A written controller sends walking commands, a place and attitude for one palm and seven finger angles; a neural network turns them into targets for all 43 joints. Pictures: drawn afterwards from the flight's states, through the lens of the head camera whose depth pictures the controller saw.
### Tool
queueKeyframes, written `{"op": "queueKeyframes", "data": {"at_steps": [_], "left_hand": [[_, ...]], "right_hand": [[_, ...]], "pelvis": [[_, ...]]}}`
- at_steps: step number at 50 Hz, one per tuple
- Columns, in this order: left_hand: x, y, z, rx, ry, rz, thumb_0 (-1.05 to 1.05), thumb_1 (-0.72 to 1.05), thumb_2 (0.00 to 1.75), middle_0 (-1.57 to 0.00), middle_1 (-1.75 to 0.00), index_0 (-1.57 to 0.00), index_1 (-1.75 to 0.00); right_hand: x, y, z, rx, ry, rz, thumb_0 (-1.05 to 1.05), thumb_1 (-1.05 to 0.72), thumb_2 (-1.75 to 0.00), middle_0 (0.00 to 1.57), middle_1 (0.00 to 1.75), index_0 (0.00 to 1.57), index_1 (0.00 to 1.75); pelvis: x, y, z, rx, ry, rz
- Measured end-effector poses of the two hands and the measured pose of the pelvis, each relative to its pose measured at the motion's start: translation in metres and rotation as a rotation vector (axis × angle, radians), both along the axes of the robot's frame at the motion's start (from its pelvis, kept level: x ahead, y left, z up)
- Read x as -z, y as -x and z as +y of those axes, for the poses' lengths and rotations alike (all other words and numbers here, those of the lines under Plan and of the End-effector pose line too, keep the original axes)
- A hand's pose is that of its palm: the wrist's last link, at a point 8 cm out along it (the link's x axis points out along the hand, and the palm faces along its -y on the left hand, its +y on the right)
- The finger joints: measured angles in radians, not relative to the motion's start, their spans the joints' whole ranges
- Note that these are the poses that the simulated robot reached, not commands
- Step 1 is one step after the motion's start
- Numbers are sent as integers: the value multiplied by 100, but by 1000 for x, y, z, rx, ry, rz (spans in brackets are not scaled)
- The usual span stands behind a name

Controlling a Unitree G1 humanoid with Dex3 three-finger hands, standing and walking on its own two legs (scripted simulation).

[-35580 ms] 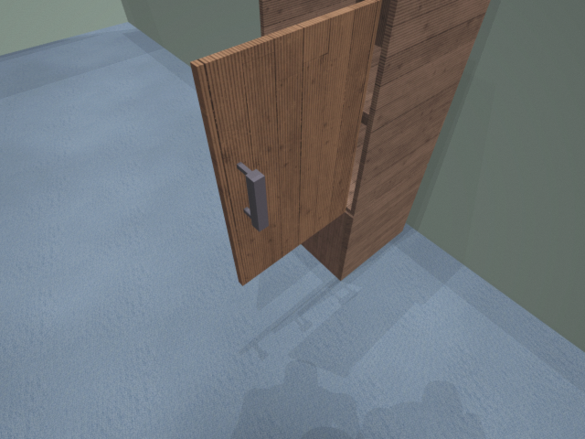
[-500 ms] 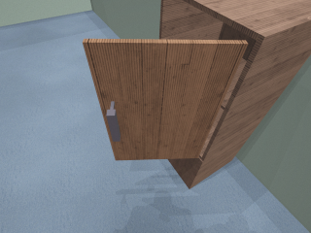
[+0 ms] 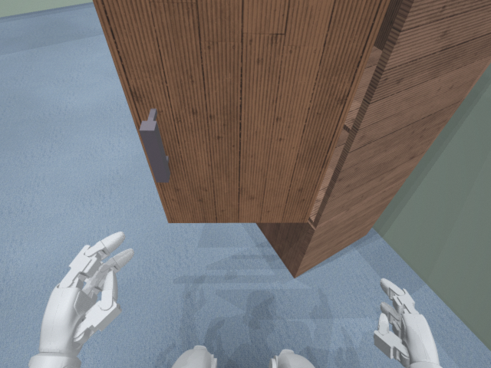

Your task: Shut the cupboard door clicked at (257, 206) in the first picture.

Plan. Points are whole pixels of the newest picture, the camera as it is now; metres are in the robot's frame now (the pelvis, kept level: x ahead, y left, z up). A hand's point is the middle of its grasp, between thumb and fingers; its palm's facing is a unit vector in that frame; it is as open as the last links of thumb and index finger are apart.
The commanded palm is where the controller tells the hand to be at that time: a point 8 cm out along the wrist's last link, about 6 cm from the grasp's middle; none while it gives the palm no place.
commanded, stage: raise the hand and make a fist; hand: left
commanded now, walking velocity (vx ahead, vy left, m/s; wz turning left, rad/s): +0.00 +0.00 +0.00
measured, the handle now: (158, 146) +0.49 +0.20 +0.07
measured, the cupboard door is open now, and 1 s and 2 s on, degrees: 61 61 61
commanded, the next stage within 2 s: bring the fist close to the handle in 1.58 s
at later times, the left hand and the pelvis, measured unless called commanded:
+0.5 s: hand (103, 300) +0.21 +0.21 +0.04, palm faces +0.08 -1.00 -0.04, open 4.1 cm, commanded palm +0.17 +0.26 +0.04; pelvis +0.00 +0.02 -0.01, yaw +0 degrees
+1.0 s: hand (92, 287) +0.22 +0.23 +0.06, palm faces +0.07 -1.00 -0.04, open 3.1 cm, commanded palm +0.19 +0.28 +0.06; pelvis +0.00 +0.04 +0.00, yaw +1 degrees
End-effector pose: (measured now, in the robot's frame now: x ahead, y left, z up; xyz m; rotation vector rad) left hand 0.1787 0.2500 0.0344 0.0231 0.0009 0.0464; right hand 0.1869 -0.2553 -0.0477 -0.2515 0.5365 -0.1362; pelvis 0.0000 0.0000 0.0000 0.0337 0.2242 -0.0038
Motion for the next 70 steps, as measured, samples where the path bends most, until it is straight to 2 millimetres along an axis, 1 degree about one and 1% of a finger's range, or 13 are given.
{"op": "queueKeyframes", "data": {"at_steps": [3,5,7,9,12,18,22,26,34,42,48,55,70], "left_hand": [[24,28,6,-55,25,91,0,90,90,-40,-51,-40,-51],[27,42,11,-107,18,105,1,90,90,-44,-55,-44,-55],[20,48,13,-133,-2,73,1,90,90,-47,-59,-47,-59],[9,45,11,-117,-20,17,1,90,90,-51,-63,-51,-63],[0,30,6,-48,-25,-31,1,90,90,-56,-69,-56,-69],[0,-1,4,22,7,68,1,90,90,-67,-81,-67,-80],[-8,-4,11,-22,2,84,1,90,90,-74,-89,-74,-88],[-13,-2,16,-40,-12,57,1,90,90,-81,-97,-82,-96],[-13,-4,20,-16,-7,37,1,90,90,-96,-113,-96,-112],[-25,-8,26,-26,-9,13,1,90,90,-111,-129,-111,-128],[-28,-13,28,-23,-12,26,1,90,90,-121,-140,-121,-140],[-34,-20,28,-20,-15,20,1,90,90,-128,-147,-128,-147],[-37,-31,20,-12,-8,27,1,90,90,-130,-150,-130,-149]], "right_hand": [[2,-20,-1,-27,20,-59,1,-91,-90,20,30,20,30],[4,-29,4,-51,28,-80,1,-91,-90,20,30,20,30],[9,-33,12,-77,30,-82,1,-91,-90,20,30,20,30],[15,-33,21,-99,25,-70,1,-91,-90,20,30,20,30],[27,-26,34,-108,-3,-29,1,-91,-90,20,30,20,30],[39,6,51,-43,-75,77,1,-90,-90,20,30,21,30],[38,27,52,-1,-81,132,1,-90,-90,20,30,21,30],[37,37,49,8,-49,166,2,-90,-90,20,30,21,30],[28,27,46,-1,14,153,2,-90,-90,20,30,20,30],[11,2,64,-42,0,90,1,-90,-90,20,30,20,30],[5,-6,77,-75,-21,75,1,-90,-90,20,30,20,30],[7,-1,76,-78,-29,102,1,-90,-90,20,30,21,30],[11,17,49,-19,-15,155,1,-90,-90,20,30,20,30]], "pelvis": [[14,6,-4,-12,9,17],[20,8,-6,-24,22,23],[24,9,-6,-35,36,26],[26,11,-6,-43,48,31],[26,13,-5,-48,59,37],[17,11,3,-34,61,39],[9,6,11,-23,57,37],[7,4,19,-21,59,40],[8,2,31,-24,69,39],[2,-1,36,-29,78,25],[-1,-3,37,-32,81,15],[-5,-6,35,-33,79,8],[-9,-9,27,-24,65,3]]}}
